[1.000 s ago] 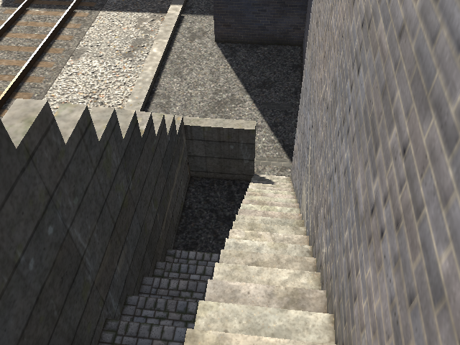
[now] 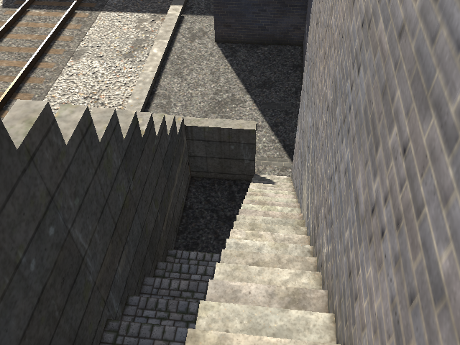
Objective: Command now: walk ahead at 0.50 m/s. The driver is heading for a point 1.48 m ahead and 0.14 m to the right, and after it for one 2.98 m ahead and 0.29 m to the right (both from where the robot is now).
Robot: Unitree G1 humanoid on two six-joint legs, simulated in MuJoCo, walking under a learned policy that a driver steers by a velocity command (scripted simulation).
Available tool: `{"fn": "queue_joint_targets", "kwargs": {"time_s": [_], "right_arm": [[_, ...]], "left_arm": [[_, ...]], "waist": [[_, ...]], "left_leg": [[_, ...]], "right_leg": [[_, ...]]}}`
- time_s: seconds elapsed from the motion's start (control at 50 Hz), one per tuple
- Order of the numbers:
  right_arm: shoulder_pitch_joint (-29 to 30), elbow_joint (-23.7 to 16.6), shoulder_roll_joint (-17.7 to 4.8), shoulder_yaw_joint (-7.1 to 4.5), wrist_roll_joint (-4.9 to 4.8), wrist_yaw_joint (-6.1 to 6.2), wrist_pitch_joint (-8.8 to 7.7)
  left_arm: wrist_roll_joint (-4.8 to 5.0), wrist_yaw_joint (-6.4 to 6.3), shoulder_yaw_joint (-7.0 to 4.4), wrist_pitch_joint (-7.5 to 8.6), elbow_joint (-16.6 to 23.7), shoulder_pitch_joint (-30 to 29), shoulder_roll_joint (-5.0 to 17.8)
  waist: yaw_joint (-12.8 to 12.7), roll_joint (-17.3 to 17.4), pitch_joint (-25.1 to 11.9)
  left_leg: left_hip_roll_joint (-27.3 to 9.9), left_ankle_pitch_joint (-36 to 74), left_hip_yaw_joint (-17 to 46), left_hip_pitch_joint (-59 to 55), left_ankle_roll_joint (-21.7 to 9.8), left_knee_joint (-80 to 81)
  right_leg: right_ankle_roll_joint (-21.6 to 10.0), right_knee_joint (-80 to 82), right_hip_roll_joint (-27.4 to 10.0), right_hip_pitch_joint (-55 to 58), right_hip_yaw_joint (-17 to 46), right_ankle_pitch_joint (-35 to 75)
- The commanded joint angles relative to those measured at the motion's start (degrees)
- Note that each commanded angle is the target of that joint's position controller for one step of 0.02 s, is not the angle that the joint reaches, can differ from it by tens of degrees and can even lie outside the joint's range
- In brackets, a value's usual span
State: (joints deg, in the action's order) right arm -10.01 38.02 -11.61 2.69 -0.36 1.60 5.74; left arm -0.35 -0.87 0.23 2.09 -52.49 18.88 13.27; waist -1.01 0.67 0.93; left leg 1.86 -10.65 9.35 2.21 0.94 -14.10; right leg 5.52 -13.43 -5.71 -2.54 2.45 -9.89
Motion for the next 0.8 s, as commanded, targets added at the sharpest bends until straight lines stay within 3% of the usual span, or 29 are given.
{"fn": "queue_joint_targets", "kwargs": {"time_s": [0.02, 0.8], "right_arm": [[2.4, -4.3, -4.5, -1.18, 0.03, 0.13, -0.79], [2.4, -3.8, -4.5, -1.12, 0.03, 0.16, -0.84]], "left_arm": [[0.01, -0.17, -1.39, 0.48, 1.9, 2.8, 6.6], [-0.01, -0.24, -1.48, 0.52, 1.8, 3.4, 6.5]], "waist": [[0.0, -0.3, -0.4], [0.0, -0.3, -0.3]], "left_leg": [[-3.6, 19.0, 2.9, -2.0, -1.1, -0.1], [-3.6, 19.0, 3.1, -2.1, -1.0, 0.5]], "right_leg": [[-1.1, 2.2, -0.7, -3.2, 0.9, 5.7], [-0.9, 2.9, -0.8, -2.8, 1.0, 5.9]]}}
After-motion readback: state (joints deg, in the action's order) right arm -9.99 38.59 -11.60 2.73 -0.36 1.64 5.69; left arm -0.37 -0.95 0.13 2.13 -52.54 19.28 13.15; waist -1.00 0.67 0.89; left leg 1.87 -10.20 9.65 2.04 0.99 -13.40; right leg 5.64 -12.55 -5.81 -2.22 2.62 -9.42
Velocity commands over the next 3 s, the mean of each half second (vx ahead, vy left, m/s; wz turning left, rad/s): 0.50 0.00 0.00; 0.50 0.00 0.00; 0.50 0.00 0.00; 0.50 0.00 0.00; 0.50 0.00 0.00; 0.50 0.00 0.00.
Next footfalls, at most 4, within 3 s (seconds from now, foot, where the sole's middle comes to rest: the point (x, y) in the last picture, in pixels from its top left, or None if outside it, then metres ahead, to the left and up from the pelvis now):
none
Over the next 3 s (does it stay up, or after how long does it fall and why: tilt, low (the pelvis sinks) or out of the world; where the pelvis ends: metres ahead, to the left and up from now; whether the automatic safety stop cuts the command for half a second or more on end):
stays up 0.00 0.00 0.00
